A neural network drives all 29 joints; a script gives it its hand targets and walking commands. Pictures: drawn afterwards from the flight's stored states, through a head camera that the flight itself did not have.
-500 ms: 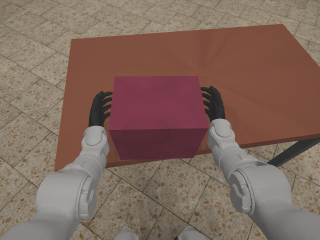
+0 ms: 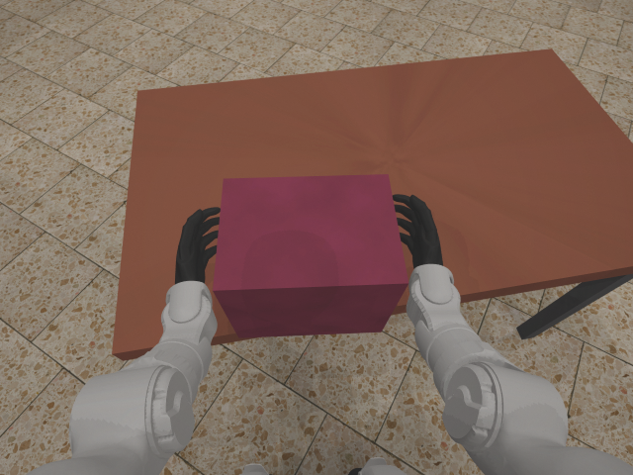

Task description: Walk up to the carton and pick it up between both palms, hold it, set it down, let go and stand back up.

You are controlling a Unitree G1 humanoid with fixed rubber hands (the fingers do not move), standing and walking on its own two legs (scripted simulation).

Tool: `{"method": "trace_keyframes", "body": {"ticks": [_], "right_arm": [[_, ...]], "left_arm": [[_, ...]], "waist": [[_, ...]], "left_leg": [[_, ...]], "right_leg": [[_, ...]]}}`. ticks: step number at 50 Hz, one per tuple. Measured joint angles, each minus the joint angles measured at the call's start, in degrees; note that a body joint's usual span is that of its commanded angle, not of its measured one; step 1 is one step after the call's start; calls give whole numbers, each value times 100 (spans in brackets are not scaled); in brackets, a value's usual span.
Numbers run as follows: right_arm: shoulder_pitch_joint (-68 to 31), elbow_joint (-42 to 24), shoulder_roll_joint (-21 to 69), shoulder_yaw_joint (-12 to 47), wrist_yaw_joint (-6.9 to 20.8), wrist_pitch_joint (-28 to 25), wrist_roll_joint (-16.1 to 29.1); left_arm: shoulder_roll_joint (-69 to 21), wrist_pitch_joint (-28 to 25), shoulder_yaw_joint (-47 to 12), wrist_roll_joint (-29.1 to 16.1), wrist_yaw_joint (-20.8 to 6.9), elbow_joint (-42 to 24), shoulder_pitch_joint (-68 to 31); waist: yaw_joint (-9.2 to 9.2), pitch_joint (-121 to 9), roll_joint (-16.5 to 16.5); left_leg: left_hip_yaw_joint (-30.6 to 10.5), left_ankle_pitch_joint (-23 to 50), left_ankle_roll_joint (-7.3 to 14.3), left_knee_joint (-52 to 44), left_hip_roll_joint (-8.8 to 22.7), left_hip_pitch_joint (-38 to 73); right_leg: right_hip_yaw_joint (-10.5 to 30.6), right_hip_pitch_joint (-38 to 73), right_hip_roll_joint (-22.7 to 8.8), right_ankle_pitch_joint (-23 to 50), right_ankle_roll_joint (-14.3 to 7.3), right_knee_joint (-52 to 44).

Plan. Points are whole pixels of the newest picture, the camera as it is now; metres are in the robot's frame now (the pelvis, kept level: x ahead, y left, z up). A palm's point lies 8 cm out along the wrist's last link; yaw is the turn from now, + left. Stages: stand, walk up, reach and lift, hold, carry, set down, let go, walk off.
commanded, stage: reach and lift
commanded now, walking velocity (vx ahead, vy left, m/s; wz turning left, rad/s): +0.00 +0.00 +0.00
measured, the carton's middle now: (308, 261) +0.42 +0.00 -0.04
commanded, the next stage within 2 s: none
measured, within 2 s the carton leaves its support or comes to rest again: leaves its support in 1.18 s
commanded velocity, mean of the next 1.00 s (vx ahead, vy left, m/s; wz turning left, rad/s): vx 0.00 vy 0.00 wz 0.00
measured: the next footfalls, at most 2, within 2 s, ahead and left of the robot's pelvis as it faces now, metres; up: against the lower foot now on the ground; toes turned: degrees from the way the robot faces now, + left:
none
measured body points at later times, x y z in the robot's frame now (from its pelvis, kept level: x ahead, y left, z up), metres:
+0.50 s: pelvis +0.01 +0.00 +0.01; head +0.11 +0.00 +0.44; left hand +0.41 +0.15 -0.01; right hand +0.41 -0.16 +0.00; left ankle +0.01 +0.12 -0.70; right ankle +0.01 -0.12 -0.70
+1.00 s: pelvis -0.01 +0.00 +0.01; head +0.10 +0.01 +0.45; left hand +0.40 +0.15 -0.01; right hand +0.40 -0.17 +0.00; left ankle +0.01 +0.12 -0.70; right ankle +0.01 -0.12 -0.70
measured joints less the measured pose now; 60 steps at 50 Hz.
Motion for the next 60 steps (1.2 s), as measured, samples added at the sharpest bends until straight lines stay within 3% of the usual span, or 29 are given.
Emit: {"method": "trace_keyframes", "body": {"ticks": [22,41,51,60], "right_arm": [[167,114,-6,-239,19,-375,-185],[203,384,-119,-107,-171,-949,-253],[85,570,-231,95,-201,-781,-145],[40,448,-303,964,-225,-224,421]], "left_arm": [[-149,-6,220,322,8,-316,229],[-172,-345,54,155,-24,-258,217],[-152,-251,-243,-234,9,-31,112],[-120,-20,-938,-992,116,25,205]], "waist": [[87,33,-63],[138,-101,-140],[169,-189,-219],[70,-365,-114]], "left_leg": [[41,67,0,-285,66,201],[81,285,3,-482,131,-24],[152,375,27,-572,148,-74],[71,266,36,-418,122,-70]], "right_leg": [[-16,233,43,130,-6,-381],[-21,41,91,419,-11,-680],[31,-21,99,546,3,-793],[-42,40,79,434,19,-691]]}}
